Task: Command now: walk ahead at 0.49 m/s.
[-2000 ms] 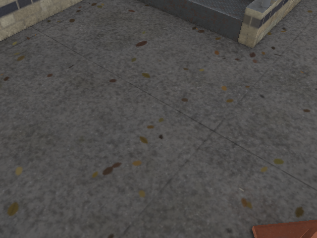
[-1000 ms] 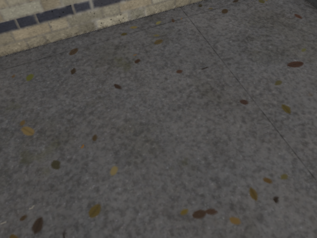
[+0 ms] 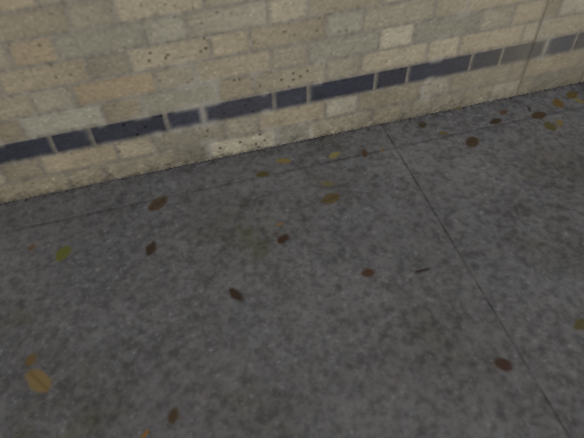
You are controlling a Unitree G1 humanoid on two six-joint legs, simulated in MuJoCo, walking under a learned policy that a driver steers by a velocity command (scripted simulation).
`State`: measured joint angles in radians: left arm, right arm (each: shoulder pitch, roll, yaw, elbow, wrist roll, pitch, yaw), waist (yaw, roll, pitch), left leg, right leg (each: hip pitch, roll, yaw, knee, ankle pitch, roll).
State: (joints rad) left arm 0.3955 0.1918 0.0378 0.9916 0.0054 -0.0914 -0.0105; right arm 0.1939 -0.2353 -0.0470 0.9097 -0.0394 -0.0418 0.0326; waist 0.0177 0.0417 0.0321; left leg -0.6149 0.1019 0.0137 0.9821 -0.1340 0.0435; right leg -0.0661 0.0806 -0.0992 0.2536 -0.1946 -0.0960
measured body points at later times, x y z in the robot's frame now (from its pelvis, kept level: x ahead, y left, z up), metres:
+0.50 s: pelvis +0.28 +0.05 +0.00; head +0.30 +0.06 +0.45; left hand +0.36 +0.30 -0.15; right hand +0.28 -0.21 -0.14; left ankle +0.28 +0.10 -0.75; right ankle +0.32 -0.11 -0.67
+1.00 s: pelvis +0.55 -0.03 -0.01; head +0.58 -0.05 +0.44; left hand +0.68 +0.22 -0.14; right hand +0.57 -0.30 -0.14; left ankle +0.58 +0.13 -0.66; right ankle +0.56 -0.07 -0.75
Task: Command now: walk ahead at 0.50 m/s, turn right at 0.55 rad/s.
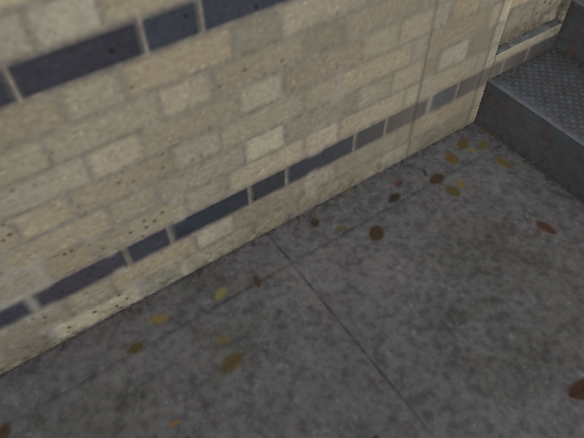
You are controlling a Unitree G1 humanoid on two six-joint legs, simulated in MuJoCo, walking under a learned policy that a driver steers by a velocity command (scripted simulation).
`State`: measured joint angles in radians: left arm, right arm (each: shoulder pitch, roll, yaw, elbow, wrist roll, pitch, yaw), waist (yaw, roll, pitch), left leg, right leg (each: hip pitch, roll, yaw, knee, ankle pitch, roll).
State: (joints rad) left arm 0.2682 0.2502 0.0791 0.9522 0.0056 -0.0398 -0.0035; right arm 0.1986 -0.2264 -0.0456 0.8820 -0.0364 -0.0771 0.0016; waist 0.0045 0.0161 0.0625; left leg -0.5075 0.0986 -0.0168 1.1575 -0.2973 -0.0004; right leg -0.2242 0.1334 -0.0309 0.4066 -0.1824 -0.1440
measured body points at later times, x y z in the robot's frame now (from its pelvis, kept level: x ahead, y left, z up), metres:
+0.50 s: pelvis +0.29 +0.04 +0.00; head +0.32 +0.04 +0.45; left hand +0.43 +0.29 -0.13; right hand +0.33 -0.25 -0.10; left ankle +0.35 +0.13 -0.74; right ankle +0.18 -0.05 -0.65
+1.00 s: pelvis +0.49 -0.12 -0.01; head +0.53 -0.16 +0.44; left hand +0.77 +0.02 -0.11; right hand +0.40 -0.38 -0.14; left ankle +0.51 +0.06 -0.64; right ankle +0.50 -0.20 -0.74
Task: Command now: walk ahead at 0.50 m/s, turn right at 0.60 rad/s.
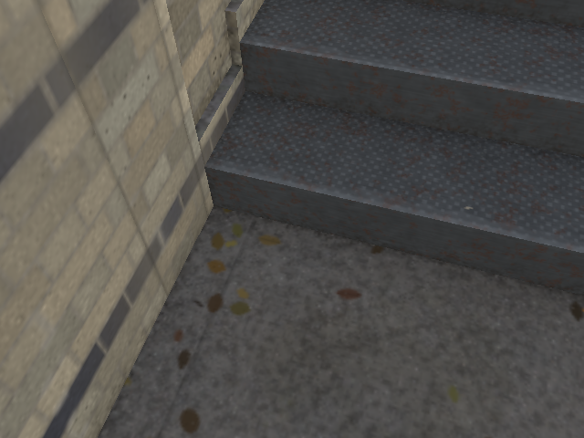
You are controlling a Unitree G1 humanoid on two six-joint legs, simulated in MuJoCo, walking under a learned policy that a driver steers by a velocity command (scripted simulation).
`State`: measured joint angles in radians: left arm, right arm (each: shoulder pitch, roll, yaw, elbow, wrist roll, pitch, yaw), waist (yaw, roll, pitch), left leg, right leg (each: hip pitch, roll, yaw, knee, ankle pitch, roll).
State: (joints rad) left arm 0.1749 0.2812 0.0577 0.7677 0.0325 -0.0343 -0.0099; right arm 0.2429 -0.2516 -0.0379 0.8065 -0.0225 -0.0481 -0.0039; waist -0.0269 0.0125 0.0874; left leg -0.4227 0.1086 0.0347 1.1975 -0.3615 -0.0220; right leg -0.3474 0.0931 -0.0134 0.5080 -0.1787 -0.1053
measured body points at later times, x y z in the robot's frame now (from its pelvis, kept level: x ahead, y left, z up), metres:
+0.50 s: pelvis +0.28 +0.03 +0.00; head +0.31 +0.04 +0.45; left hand +0.39 +0.30 -0.13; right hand +0.36 -0.28 -0.09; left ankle +0.35 +0.12 -0.73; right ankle +0.13 -0.05 -0.65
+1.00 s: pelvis +0.53 -0.11 +0.01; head +0.56 -0.14 +0.45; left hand +0.74 +0.08 -0.11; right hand +0.47 -0.36 -0.14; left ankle +0.46 +0.06 -0.64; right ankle +0.56 -0.19 -0.73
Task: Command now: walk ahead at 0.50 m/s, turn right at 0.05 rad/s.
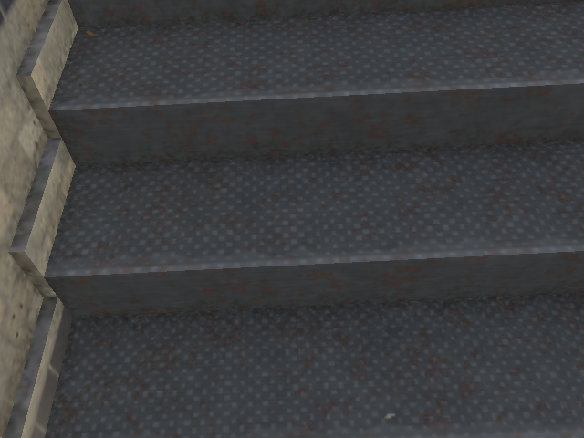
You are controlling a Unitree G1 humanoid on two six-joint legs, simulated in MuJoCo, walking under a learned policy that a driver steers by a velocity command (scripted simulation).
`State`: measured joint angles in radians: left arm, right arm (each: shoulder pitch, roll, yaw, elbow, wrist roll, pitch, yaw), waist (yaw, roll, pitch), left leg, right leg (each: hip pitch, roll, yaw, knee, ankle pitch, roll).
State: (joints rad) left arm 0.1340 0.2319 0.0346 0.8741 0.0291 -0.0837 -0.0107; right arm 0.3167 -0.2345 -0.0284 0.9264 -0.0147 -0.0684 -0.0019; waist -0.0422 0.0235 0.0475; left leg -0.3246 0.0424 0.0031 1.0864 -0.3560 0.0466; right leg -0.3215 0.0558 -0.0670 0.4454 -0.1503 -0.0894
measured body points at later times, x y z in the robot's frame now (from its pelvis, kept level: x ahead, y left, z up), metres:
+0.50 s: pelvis +0.19 +0.00 -0.01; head +0.18 +0.01 +0.44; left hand +0.23 +0.23 -0.16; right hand +0.24 -0.24 -0.15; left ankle +0.20 +0.06 -0.74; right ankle +0.08 -0.08 -0.63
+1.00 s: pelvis +0.42 -0.06 +0.09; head +0.41 -0.05 +0.54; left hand +0.55 +0.16 -0.04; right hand +0.46 -0.30 -0.04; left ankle +0.31 +0.08 -0.43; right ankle +0.47 -0.12 -0.57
